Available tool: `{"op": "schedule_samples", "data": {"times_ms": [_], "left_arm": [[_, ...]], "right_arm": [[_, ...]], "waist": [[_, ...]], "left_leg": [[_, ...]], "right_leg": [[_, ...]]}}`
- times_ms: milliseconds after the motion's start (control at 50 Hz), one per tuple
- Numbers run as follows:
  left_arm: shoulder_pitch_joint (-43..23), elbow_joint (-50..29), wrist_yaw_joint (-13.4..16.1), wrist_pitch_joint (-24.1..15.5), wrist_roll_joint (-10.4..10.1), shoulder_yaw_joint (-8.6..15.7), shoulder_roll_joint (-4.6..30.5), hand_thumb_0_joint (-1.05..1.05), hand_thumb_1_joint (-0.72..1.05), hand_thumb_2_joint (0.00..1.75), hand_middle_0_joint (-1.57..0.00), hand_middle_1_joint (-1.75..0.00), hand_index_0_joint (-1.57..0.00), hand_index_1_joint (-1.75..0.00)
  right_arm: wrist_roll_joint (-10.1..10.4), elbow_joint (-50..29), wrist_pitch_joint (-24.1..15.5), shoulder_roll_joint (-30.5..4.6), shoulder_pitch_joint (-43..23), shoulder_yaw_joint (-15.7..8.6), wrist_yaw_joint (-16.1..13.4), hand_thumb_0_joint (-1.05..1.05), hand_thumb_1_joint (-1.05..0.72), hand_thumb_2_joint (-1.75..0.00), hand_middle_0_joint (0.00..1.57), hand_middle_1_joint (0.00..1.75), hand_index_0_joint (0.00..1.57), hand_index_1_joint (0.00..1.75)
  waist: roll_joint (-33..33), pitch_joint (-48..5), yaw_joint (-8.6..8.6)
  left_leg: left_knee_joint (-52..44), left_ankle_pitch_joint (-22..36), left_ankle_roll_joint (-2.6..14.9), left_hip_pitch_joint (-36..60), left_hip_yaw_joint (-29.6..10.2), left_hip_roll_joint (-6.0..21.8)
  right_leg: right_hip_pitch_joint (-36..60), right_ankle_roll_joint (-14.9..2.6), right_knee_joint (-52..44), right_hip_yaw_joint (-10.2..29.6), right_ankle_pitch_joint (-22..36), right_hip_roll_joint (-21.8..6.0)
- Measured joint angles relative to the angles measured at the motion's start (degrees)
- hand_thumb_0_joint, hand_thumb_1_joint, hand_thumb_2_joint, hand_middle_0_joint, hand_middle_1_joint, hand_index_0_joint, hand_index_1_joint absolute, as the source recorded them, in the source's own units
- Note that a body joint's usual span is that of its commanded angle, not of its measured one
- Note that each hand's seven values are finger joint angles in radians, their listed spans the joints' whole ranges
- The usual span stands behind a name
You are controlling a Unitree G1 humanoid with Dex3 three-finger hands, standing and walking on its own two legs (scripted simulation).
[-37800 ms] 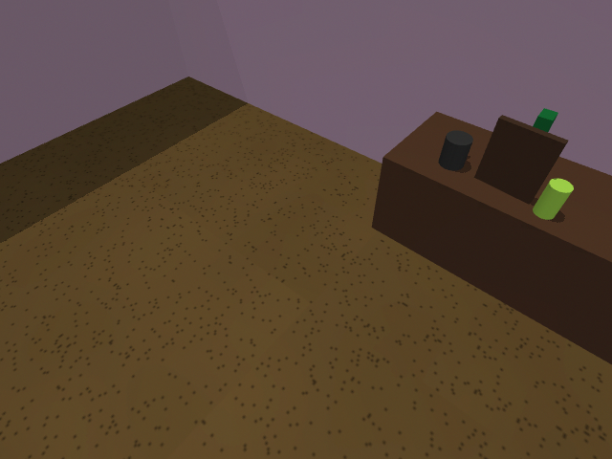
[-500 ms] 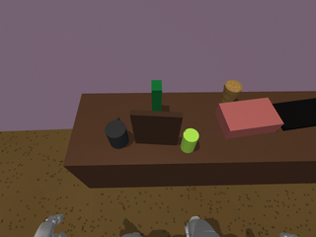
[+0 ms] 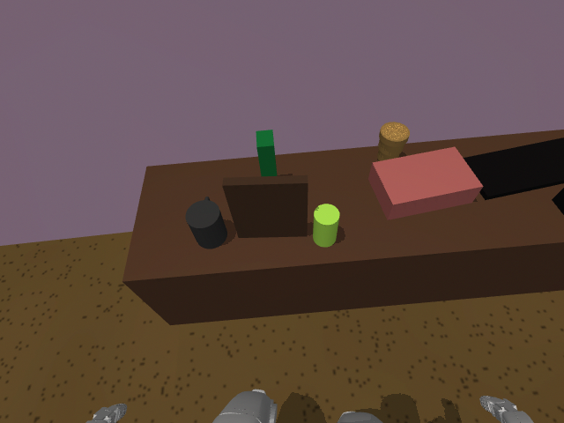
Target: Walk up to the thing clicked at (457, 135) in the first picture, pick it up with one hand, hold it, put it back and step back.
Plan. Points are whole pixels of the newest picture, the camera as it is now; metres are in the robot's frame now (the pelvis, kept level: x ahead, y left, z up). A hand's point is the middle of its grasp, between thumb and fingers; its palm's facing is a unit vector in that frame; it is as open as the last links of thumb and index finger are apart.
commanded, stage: step back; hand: left
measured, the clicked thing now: (207, 219) +0.63 +0.25 -0.31
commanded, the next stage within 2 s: none
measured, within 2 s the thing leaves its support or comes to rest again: neither
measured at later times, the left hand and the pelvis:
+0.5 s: hand out of the picture -0.06 +0.27 -0.16, palm faces +0.02 -0.93 -0.36, open 7.4 cm; pelvis -0.14 +0.00 +0.00, yaw +1 degrees
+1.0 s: hand out of the picture -0.19 +0.23 -0.14, palm faces +0.08 -0.91 -0.40, open 7.4 cm; pelvis -0.32 -0.05 -0.01, yaw +6 degrees
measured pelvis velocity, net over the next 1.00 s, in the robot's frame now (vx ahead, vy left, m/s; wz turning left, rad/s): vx -0.32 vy -0.05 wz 0.10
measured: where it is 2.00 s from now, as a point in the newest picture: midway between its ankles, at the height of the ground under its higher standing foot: outside the picture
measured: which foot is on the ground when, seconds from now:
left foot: up 0.00-0.18, down 0.20-0.66, up 0.68-0.96, down 0.98-1.00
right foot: down 0.00-0.22, up 0.24-0.60, down 0.62-1.00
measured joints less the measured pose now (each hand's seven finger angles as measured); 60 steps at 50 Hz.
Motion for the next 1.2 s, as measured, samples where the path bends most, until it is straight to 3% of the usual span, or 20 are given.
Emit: {"op": "schedule_samples", "data": {"times_ms": [100, 160, 200, 240, 300, 360, 420, 520, 600, 640, 680, 720, 820, 920, 960, 1000, 1040, 1080, 1140, 1200], "left_arm": [[-1.1, -2.7, 0.5, 0.3, 0.2, 0.1, 0.0, 0.01, 0.90, 0.89, -0.20, -0.30, -0.20, -0.30], [-2.4, -4.7, 0.8, 0.5, 0.4, 0.1, 0.7, 0.01, 0.90, 0.89, -0.20, -0.30, -0.20, -0.30], [-3.4, -5.7, 0.7, 0.8, 0.0, -0.1, 1.6, 0.01, 0.90, 0.89, -0.20, -0.30, -0.20, -0.30], [-4.3, -5.7, 0.6, 1.3, -0.4, 0.4, 3.1, 0.01, 0.90, 0.90, -0.20, -0.30, -0.20, -0.30], [-3.2, -3.9, 1.1, 2.3, -0.2, 0.7, 2.9, 0.01, 0.90, 0.90, -0.20, -0.30, -0.20, -0.30], [-1.6, -2.9, 0.7, 2.6, -0.7, 0.9, 2.9, 0.01, 0.90, 0.90, -0.20, -0.30, -0.20, -0.30], [0.3, -2.8, 0.4, 2.2, -0.7, 1.4, 3.2, 0.01, 0.90, 0.90, -0.20, -0.30, -0.20, -0.30], [2.2, -1.9, 0.3, 2.2, -0.2, 1.7, 3.9, 0.01, 0.90, 0.90, -0.20, -0.30, -0.20, -0.30], [3.0, -0.8, -0.3, 1.6, -0.1, 1.4, 3.8, 0.01, 0.90, 0.90, -0.20, -0.30, -0.20, -0.30], [2.7, 0.4, -0.5, 1.1, 0.2, 1.3, 2.3, 0.01, 0.90, 0.90, -0.20, -0.30, -0.20, -0.30], [3.4, 0.4, -1.1, 1.0, 0.7, 0.8, 1.0, 0.01, 0.90, 0.90, -0.20, -0.30, -0.20, -0.30], [4.5, 0.0, -1.2, 1.1, 0.9, 0.5, 0.8, 0.01, 0.90, 0.89, -0.20, -0.30, -0.20, -0.30], [3.8, -1.1, -0.4, 1.4, 1.0, 0.6, 0.2, 0.01, 0.90, 0.89, -0.20, -0.30, -0.20, -0.30], [-0.5, -4.9, 0.7, 0.8, 1.1, 0.7, 1.3, 0.01, 0.90, 0.89, -0.20, -0.30, -0.20, -0.30], [-2.5, -6.2, 0.9, 0.8, 0.7, 0.5, 2.0, 0.01, 0.90, 0.89, -0.20, -0.30, -0.20, -0.30], [-4.3, -6.6, 0.8, 1.2, 0.2, 0.5, 3.3, 0.01, 0.90, 0.89, -0.20, -0.30, -0.20, -0.30], [-4.3, -5.9, 0.9, 1.9, -0.2, 0.5, 3.2, 0.01, 0.90, 0.90, -0.20, -0.30, -0.20, -0.30], [-3.9, -4.6, 0.8, 2.7, -0.3, 0.1, 2.4, 0.01, 0.90, 0.90, -0.20, -0.30, -0.20, -0.30], [-2.2, -3.6, 0.3, 2.8, -0.9, -0.1, 2.1, 0.01, 0.90, 0.89, -0.20, -0.30, -0.20, -0.30], [-0.6, -3.0, 0.1, 2.4, -0.9, 0.1, 2.4, 0.01, 0.90, 0.89, -0.20, -0.30, -0.20, -0.30]], "right_arm": [[0.1, -0.6, -0.7, -1.4, 1.6, 0.3, -0.4, 0.01, -0.90, -0.90, 0.21, 0.30, 0.21, 0.30], [-0.2, -0.7, -0.9, -1.7, 2.4, 0.2, -0.6, 0.01, -0.90, -0.90, 0.21, 0.30, 0.20, 0.30], [-0.7, -0.6, -1.5, -1.5, 3.1, -0.1, -0.5, 0.01, -0.90, -0.90, 0.21, 0.30, 0.20, 0.30], [-1.6, 0.2, -1.6, 0.5, 2.6, -0.2, -0.3, 0.01, -0.90, -0.90, 0.21, 0.30, 0.20, 0.30], [-2.3, -0.3, -1.7, 1.3, 3.5, 0.4, 0.8, 0.01, -0.90, -0.90, 0.21, 0.30, 0.21, 0.30], [-2.5, -0.7, -1.9, 1.6, 3.9, 0.6, 0.5, 0.01, -0.90, -0.90, 0.21, 0.30, 0.21, 0.30], [-2.1, -1.7, -2.1, 1.3, 3.2, 0.3, 0.3, 0.01, -0.90, -0.90, 0.21, 0.30, 0.21, 0.30], [-1.8, -4.5, -2.4, 0.7, 0.7, -0.2, 0.0, 0.01, -0.90, -0.90, 0.21, 0.30, 0.21, 0.30], [-1.9, -6.0, -1.8, -0.5, -1.2, -0.3, 0.3, 0.01, -0.90, -0.90, 0.21, 0.30, 0.21, 0.30], [-1.7, -5.8, -1.0, -1.9, -2.2, -0.6, 0.3, 0.01, -0.90, -0.90, 0.21, 0.30, 0.21, 0.30], [-1.3, -4.9, -0.1, -2.4, -1.5, -1.1, -0.1, 0.01, -0.90, -0.90, 0.21, 0.30, 0.21, 0.30], [-0.9, -3.6, 0.5, -1.8, 0.0, -1.1, -0.4, 0.01, -0.90, -0.90, 0.21, 0.30, 0.21, 0.30], [-0.3, -2.4, -0.2, -2.2, 4.1, -0.4, -0.6, 0.01, -0.90, -0.90, 0.21, 0.30, 0.20, 0.30], [-0.7, -1.4, -0.6, -1.5, 6.2, 0.0, -0.9, 0.01, -0.90, -0.90, 0.21, 0.30, 0.20, 0.30], [-1.1, -1.2, -0.9, -0.9, 6.6, 0.2, -0.7, 0.01, -0.90, -0.90, 0.21, 0.30, 0.20, 0.30], [-1.5, -0.3, -1.1, 0.9, 5.8, 0.1, -0.5, 0.01, -0.90, -0.90, 0.21, 0.30, 0.20, 0.30], [-2.0, -0.5, -1.0, 1.7, 5.6, 0.6, 0.2, 0.01, -0.90, -0.90, 0.21, 0.30, 0.20, 0.30], [-2.4, -0.8, -1.2, 1.6, 5.7, 0.8, 0.4, 0.01, -0.90, -0.90, 0.21, 0.30, 0.21, 0.30], [-2.6, -1.4, -1.1, 1.3, 5.1, 1.0, 0.1, 0.01, -0.90, -0.90, 0.21, 0.30, 0.21, 0.30], [-2.4, -2.7, -1.0, 0.6, 3.5, 0.7, 0.0, 0.01, -0.90, -0.90, 0.21, 0.30, 0.21, 0.30]], "waist": [[0.5, -1.0, 0.29], [0.6, -0.6, -0.42], [0.1, -0.1, -1.05], [-4.3, 1.8, 0.08], [-3.7, 0.5, -0.71], [-3.1, -0.7, -0.84], [-3.3, -1.1, 0.05], [-3.5, 0.4, 0.70], [-2.3, 0.9, 1.28], [1.3, 1.6, 0.71], [3.3, 0.8, 0.07], [1.3, -1.0, 1.56], [0.7, -3.4, 0.90], [0.6, -1.7, -0.51], [0.0, -0.6, -1.06], [-3.6, 1.4, -0.53], [-4.6, 1.6, -0.08], [-2.8, 0.8, -1.33], [-1.9, -1.1, -1.05], [-1.7, -1.9, -0.23]], "left_leg": [[1.5, 1.5, -1.00, 2.1, -2.4, -1.1], [-10.3, 2.6, -1.12, 6.7, -0.2, 1.4], [-21.3, 8.4, -0.40, 10.6, 1.3, 2.7], [-23.2, 10.6, 1.05, 11.9, 3.5, 0.6], [-22.9, 11.6, 1.71, 10.5, 2.7, 2.5], [-26.1, 14.8, 1.46, 9.9, 2.1, 4.4], [-28.1, 17.3, 1.09, 8.5, 2.9, 5.3], [-27.1, 19.7, 0.53, 5.1, 4.4, 6.5], [-23.8, 20.5, -0.90, 1.3, 5.6, 8.1], [-21.3, 20.7, -1.43, -0.5, 3.9, 10.0], [-17.2, 12.7, -0.65, -2.4, -0.1, 7.9], [-7.4, 4.8, -0.51, -4.2, -0.7, 3.3], [5.2, 4.8, -0.81, -2.9, -2.7, -2.0], [-8.0, 2.5, -1.28, 5.6, 0.2, 0.7], [-18.5, 6.2, -0.72, 9.7, 1.9, 2.0], [-22.9, 10.3, 0.63, 11.7, 3.7, 0.5], [-22.4, 11.2, 1.24, 10.8, 4.3, 0.9], [-22.4, 12.4, 1.46, 9.6, 2.6, 2.8], [-24.8, 15.5, 1.17, 8.1, 2.3, 4.8], [-25.6, 17.9, 0.61, 5.6, 2.7, 6.1]], "right_leg": [[-2.6, 0.67, -2.2, -0.8, 3.5, -0.8], [-4.6, 1.29, -0.9, -2.5, 4.1, -1.1], [-6.3, 1.90, 1.9, -3.9, 3.6, -1.6], [-7.4, 1.54, 5.2, -1.3, 2.2, -3.0], [-10.3, 1.09, 17.7, 1.8, -11.1, 2.7], [-11.8, 0.81, 30.5, 4.2, -11.8, 6.5], [-10.7, 1.62, 34.8, 5.9, -10.3, 6.7], [-4.6, 3.53, 24.7, 5.1, -11.6, 3.5], [1.6, 2.51, 7.6, 0.8, -8.6, 0.1], [3.7, 1.83, 2.7, -1.4, -6.4, 1.6], [2.8, 1.14, 3.3, -2.9, -5.4, 2.0], [1.2, 0.54, 3.8, -1.3, -4.5, -0.1], [-1.0, 0.58, 0.0, -1.8, 0.1, -2.3], [-4.8, 0.48, 1.4, -5.4, 2.2, -2.6], [-6.7, 0.66, 3.6, -6.9, 2.3, -3.2], [-8.1, 0.98, 6.3, -5.8, 2.4, -5.0], [-9.8, 0.82, 11.2, -3.4, -5.7, -2.9], [-11.3, 0.89, 20.9, -1.8, -12.3, 0.9], [-11.8, 0.82, 32.0, 1.5, -12.7, 4.3], [-8.1, 1.65, 30.4, 2.3, -12.5, 3.8]]}}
